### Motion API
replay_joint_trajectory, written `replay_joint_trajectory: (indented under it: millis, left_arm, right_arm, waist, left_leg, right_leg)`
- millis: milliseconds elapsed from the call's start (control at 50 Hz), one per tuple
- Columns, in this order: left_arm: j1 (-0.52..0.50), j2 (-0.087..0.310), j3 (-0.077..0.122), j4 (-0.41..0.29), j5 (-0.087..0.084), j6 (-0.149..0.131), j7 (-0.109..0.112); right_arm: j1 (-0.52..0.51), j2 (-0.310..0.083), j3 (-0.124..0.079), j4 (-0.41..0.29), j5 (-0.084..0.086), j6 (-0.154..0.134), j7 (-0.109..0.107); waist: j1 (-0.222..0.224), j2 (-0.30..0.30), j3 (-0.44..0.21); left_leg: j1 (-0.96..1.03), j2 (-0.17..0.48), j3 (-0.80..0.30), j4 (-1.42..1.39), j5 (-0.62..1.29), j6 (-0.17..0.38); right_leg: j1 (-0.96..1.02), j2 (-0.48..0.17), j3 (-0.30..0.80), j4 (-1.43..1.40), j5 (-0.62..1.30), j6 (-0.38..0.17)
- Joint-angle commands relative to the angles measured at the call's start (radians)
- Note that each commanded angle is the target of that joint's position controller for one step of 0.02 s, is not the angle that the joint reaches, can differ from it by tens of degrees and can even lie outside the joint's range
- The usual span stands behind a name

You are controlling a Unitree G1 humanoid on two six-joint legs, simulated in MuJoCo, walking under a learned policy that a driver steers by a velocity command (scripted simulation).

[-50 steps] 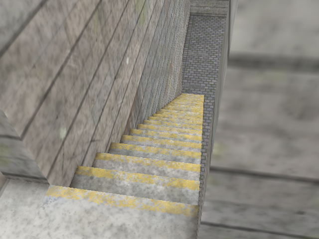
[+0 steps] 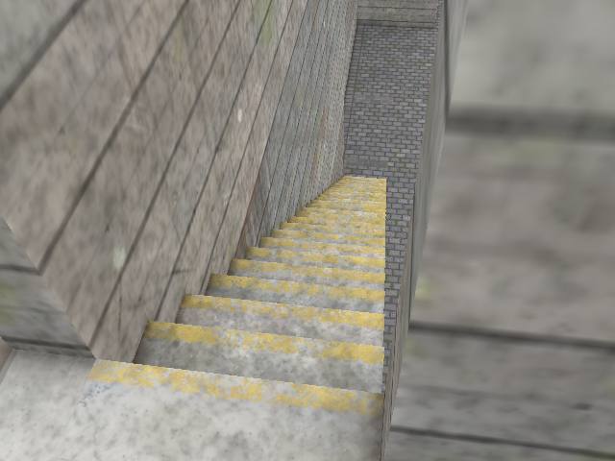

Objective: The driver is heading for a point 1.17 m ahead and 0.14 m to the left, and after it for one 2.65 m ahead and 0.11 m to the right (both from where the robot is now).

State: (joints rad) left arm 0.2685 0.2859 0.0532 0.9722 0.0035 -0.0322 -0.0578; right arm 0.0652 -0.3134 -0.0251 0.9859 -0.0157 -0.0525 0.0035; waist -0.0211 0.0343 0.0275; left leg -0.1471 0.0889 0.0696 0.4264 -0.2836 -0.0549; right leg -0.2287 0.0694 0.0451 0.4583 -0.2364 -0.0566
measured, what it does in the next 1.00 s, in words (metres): stands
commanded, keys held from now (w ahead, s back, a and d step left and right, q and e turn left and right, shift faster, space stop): w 1.00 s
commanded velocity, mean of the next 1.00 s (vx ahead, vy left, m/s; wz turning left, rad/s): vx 0.00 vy -0.07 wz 0.00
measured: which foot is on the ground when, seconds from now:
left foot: down 0.00-1.00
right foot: down 0.00-1.00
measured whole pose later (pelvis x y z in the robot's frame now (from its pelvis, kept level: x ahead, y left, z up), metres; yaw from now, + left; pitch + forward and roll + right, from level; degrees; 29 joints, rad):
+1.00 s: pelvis +0.00 -0.02 +0.00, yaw +0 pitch +0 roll -1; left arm 0.28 0.29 0.05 0.92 -0.01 -0.04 -0.07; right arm 0.05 -0.35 -0.04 0.97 -0.01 -0.04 0.01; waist -0.02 0.05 0.03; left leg -0.18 0.12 0.04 0.48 -0.31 -0.07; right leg -0.23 0.10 0.02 0.47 -0.24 -0.08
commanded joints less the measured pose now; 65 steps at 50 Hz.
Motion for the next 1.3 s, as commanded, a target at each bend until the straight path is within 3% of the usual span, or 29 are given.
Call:
replay_joint_trajectory:
  millis: [20,60,80,100,140,160,180,200,240,280,320,460,600,660,680,700,720,760,780,820,840,880,900,940,980,1020,1060,1160,1300]
  left_arm:
    - [0.037,0.164,0.043,-0.054,0.008,0.005,0.035]
    - [0.038,0.145,0.040,-0.071,0.018,0.011,0.062]
    - [0.053,0.123,0.033,-0.079,0.020,0.006,0.069]
    - [0.051,0.144,0.040,-0.088,0.018,0.001,0.068]
    - [0.078,0.164,0.046,-0.094,0.004,-0.005,0.065]
    - [0.107,0.187,0.054,-0.090,-0.010,-0.008,0.059]
    - [0.107,0.190,0.055,-0.086,-0.021,-0.011,0.044]
    - [0.078,0.144,0.035,-0.090,-0.028,-0.016,0.019]
    - [0.059,0.113,0.015,-0.084,-0.031,-0.019,-0.024]
    - [0.020,0.156,0.021,-0.087,-0.019,-0.018,-0.047]
    - [0.043,0.183,0.028,-0.077,-0.009,-0.022,-0.052]
    - [0.014,0.158,0.029,-0.047,-0.005,-0.029,-0.028]
    - [0.016,0.164,0.035,-0.023,0.000,-0.021,-0.008]
    - [0.005,0.171,0.040,-0.037,0.002,-0.013,0.009]
    - [0.005,0.194,0.049,-0.038,0.004,-0.010,0.019]
    - [0.020,0.170,0.044,-0.039,0.006,-0.004,0.032]
    - [0.002,0.193,0.051,-0.052,0.008,-0.004,0.041]
    - [0.009,0.183,0.050,-0.062,0.013,0.000,0.058]
    - [0.021,0.162,0.044,-0.070,0.015,0.000,0.063]
    - [0.039,0.168,0.045,-0.080,0.012,-0.001,0.067]
    - [0.062,0.183,0.048,-0.082,0.006,-0.002,0.066]
    - [0.094,0.209,0.056,-0.081,-0.013,-0.005,0.052]
    - [0.068,0.175,0.042,-0.086,-0.021,-0.009,0.032]
    - [0.055,0.123,0.015,-0.086,-0.028,-0.013,-0.009]
    - [0.024,0.158,0.017,-0.087,-0.021,-0.013,-0.033]
    - [0.044,0.187,0.024,-0.078,-0.008,-0.015,-0.043]
    - [0.042,0.186,0.025,-0.070,-0.005,-0.022,-0.046]
    - [0.027,0.158,0.026,-0.051,-0.004,-0.025,-0.029]
    - [0.028,0.162,0.033,-0.025,0.000,-0.019,-0.010]
  right_arm:
    - [-0.056,-0.188,-0.046,-0.082,-0.005,-0.023,-0.031]
    - [-0.007,-0.204,-0.059,-0.084,-0.006,-0.029,-0.053]
    - [-0.009,-0.195,-0.060,-0.089,-0.003,-0.030,-0.059]
    - [-0.015,-0.179,-0.055,-0.093,0.002,-0.027,-0.054]
    - [-0.054,-0.144,-0.047,-0.110,0.007,-0.020,-0.044]
    - [-0.053,-0.118,-0.039,-0.112,0.004,-0.016,-0.035]
    - [-0.050,-0.101,-0.033,-0.098,-0.001,-0.012,-0.021]
    - [-0.017,-0.087,-0.027,-0.073,0.005,-0.008,-0.002]
    - [0.015,-0.100,-0.028,-0.049,0.009,0.003,0.018]
    - [-0.002,-0.114,-0.024,-0.040,0.008,0.012,0.026]
    - [-0.026,-0.133,-0.022,-0.034,0.004,0.017,0.030]
    - [-0.047,-0.135,-0.016,-0.045,0.009,-0.004,0.028]
    - [-0.045,-0.153,-0.025,-0.061,0.005,-0.005,0.020]
    - [-0.054,-0.172,-0.032,-0.075,0.000,-0.010,0.005]
    - [-0.051,-0.187,-0.040,-0.074,-0.001,-0.015,-0.003]
    - [-0.049,-0.198,-0.049,-0.081,-0.003,-0.021,-0.020]
    - [-0.042,-0.202,-0.050,-0.079,-0.005,-0.021,-0.023]
    - [-0.026,-0.207,-0.059,-0.085,-0.003,-0.021,-0.036]
    - [-0.025,-0.203,-0.059,-0.093,-0.002,-0.018,-0.039]
    - [-0.043,-0.184,-0.056,-0.103,0.002,-0.014,-0.042]
    - [-0.057,-0.169,-0.052,-0.111,0.002,-0.012,-0.040]
    - [-0.075,-0.132,-0.039,-0.111,-0.007,-0.008,-0.029]
    - [-0.051,-0.112,-0.032,-0.088,-0.004,-0.005,-0.014]
    - [-0.009,-0.113,-0.030,-0.057,0.005,0.003,0.009]
    - [-0.014,-0.123,-0.026,-0.045,0.006,0.010,0.020]
    - [-0.037,-0.137,-0.023,-0.037,0.003,0.017,0.025]
    - [-0.038,-0.145,-0.022,-0.030,0.002,0.016,0.028]
    - [-0.048,-0.137,-0.014,-0.040,0.008,-0.001,0.025]
    - [-0.043,-0.154,-0.022,-0.058,0.005,-0.004,0.019]
  waist:
    - [-0.002,-0.002,-0.062]
    - [-0.022,0.028,-0.062]
    - [-0.010,0.032,-0.061]
    - [0.003,0.038,-0.069]
    - [0.027,0.032,-0.082]
    - [0.033,-0.014,-0.088]
    - [0.034,-0.056,-0.069]
    - [0.015,-0.058,-0.080]
    - [-0.017,-0.047,-0.051]
    - [-0.024,-0.053,-0.022]
    - [0.000,-0.055,-0.011]
    - [0.006,-0.059,-0.057]
    - [0.012,-0.033,-0.057]
    - [0.009,-0.016,-0.059]
    - [0.009,-0.007,-0.054]
    - [0.001,-0.003,-0.065]
    - [0.002,0.020,-0.064]
    - [-0.006,0.040,-0.065]
    - [-0.004,0.039,-0.066]
    - [0.011,0.053,-0.060]
    - [0.022,0.034,-0.068]
    - [0.034,-0.038,-0.058]
    - [0.022,-0.054,-0.067]
    - [-0.007,-0.044,-0.057]
    - [-0.023,-0.050,-0.028]
    - [-0.001,-0.054,-0.017]
    - [0.000,-0.056,-0.023]
    - [0.005,-0.062,-0.059]
    - [0.012,-0.037,-0.056]
  left_leg:
    - [-0.031,0.098,-0.102,-0.092,0.146,0.158]
    - [0.028,0.174,-0.182,-0.113,0.225,0.237]
    - [0.030,0.190,-0.180,-0.097,0.303,0.256]
    - [0.017,0.198,-0.177,-0.094,0.332,0.263]
    - [-0.066,0.125,-0.095,-0.059,0.224,0.185]
    - [-0.134,0.066,-0.024,-0.017,0.100,0.118]
    - [-0.198,0.015,0.019,0.065,0.011,0.045]
    - [-0.172,0.031,-0.017,0.112,-0.024,0.008]
    - [-0.118,0.053,-0.042,0.098,0.003,-0.016]
    - [-0.064,0.044,-0.037,0.022,0.058,-0.015]
    - [-0.051,0.029,-0.019,-0.009,0.048,-0.013]
    - [-0.021,0.031,-0.022,-0.044,0.128,0.043]
    - [-0.025,0.044,-0.042,-0.071,0.149,0.086]
    - [-0.018,0.069,-0.063,-0.087,0.153,0.117]
    - [-0.015,0.080,-0.067,-0.089,0.187,0.137]
    - [-0.007,0.089,-0.074,-0.084,0.199,0.148]
    - [-0.007,0.109,-0.098,-0.098,0.219,0.175]
    - [0.019,0.154,-0.138,-0.109,0.248,0.221]
    - [0.021,0.169,-0.155,-0.111,0.235,0.233]
    - [-0.013,0.158,-0.140,-0.103,0.216,0.220]
    - [-0.049,0.132,-0.105,-0.086,0.176,0.191]
    - [-0.173,0.034,0.002,0.017,0.021,0.081]
    - [-0.177,0.026,-0.005,0.079,-0.008,0.035]
    - [-0.129,0.047,-0.040,0.100,-0.007,0.003]
    - [-0.086,0.047,-0.043,0.030,0.055,-0.002]
    - [-0.054,0.034,-0.025,-0.011,0.060,-0.008]
    - [-0.043,0.027,-0.020,-0.031,0.072,-0.003]
    - [-0.019,0.031,-0.023,-0.044,0.130,0.039]
    - [-0.027,0.041,-0.041,-0.070,0.154,0.082]
  right_leg:
    - [0.031,-0.092,0.091,-0.015,0.211,-0.093]
    - [-0.049,-0.071,0.060,0.061,0.208,-0.064]
    - [-0.053,-0.074,0.040,0.080,0.225,-0.050]
    - [-0.031,-0.085,0.037,0.078,0.245,-0.046]
    - [0.077,-0.118,0.076,0.041,0.383,-0.091]
    - [0.160,-0.157,0.139,-0.006,0.479,-0.150]
    - [0.212,-0.214,0.224,-0.048,0.535,-0.204]
    - [0.188,-0.264,0.276,-0.052,0.540,-0.214]
    - [0.093,-0.268,0.303,-0.091,0.379,-0.177]
    - [0.027,-0.205,0.259,-0.127,0.123,-0.111]
    - [0.018,-0.158,0.215,-0.150,0.002,-0.071]
    - [0.082,-0.142,0.154,-0.098,0.229,-0.088]
    - [0.081,-0.118,0.116,-0.074,0.268,-0.080]
    - [0.063,-0.102,0.099,-0.066,0.247,-0.078]
    - [0.058,-0.089,0.081,-0.059,0.265,-0.078]
    - [0.053,-0.080,0.075,-0.035,0.273,-0.080]
    - [0.046,-0.078,0.064,-0.023,0.278,-0.078]
    - [0.009,-0.068,0.051,0.015,0.267,-0.067]
    - [-0.002,-0.078,0.058,0.025,0.249,-0.063]
    - [0.017,-0.088,0.060,0.031,0.271,-0.071]
    - [0.062,-0.102,0.079,0.012,0.315,-0.095]
    - [0.184,-0.178,0.198,-0.068,0.422,-0.192]
    - [0.194,-0.232,0.260,-0.081,0.439,-0.214]
    - [0.119,-0.261,0.308,-0.107,0.349,-0.194]
    - [0.055,-0.215,0.278,-0.135,0.145,-0.135]
    - [0.034,-0.163,0.230,-0.156,0.014,-0.086]
    - [0.046,-0.146,0.202,-0.150,0.023,-0.073]
    - [0.082,-0.143,0.162,-0.105,0.218,-0.089]
    - [0.082,-0.118,0.120,-0.076,0.267,-0.081]
Next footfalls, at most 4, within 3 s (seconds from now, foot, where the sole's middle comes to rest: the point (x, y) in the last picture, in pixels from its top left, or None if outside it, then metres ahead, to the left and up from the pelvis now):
none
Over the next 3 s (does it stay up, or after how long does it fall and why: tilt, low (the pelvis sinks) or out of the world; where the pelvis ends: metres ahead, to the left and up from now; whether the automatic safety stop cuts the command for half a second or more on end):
stays up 0.01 0.03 0.00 its command is cut before an obstacle from the start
